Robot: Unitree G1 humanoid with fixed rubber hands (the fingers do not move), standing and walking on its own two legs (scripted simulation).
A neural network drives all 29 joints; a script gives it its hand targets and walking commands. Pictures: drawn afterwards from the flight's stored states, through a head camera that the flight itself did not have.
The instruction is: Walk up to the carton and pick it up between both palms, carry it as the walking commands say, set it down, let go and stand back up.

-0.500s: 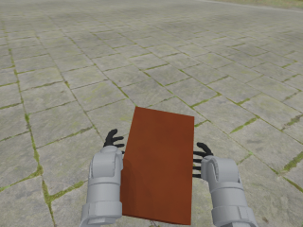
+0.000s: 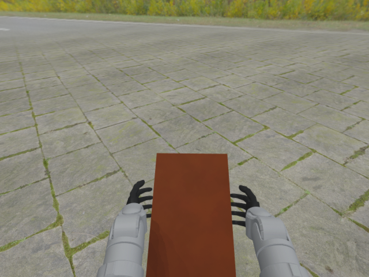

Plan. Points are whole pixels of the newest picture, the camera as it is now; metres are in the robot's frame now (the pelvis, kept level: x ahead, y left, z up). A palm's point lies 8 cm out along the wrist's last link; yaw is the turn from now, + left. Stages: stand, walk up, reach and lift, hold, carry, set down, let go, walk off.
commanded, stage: carry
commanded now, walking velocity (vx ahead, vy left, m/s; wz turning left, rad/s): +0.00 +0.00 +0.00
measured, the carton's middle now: (191, 217) +0.34 +0.00 -0.03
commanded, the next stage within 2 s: none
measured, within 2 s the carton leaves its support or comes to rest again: neither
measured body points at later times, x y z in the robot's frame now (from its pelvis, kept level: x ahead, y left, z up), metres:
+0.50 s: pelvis -0.08 +0.03 +0.02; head -0.11 +0.05 +0.47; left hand +0.23 +0.18 +0.04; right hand +0.23 -0.09 +0.05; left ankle -0.03 +0.14 -0.69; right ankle +0.04 -0.08 -0.69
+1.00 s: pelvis -0.11 +0.02 +0.02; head -0.16 +0.02 +0.47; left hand +0.20 +0.17 +0.06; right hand +0.20 -0.11 +0.05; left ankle -0.03 +0.14 -0.69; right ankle +0.04 -0.08 -0.69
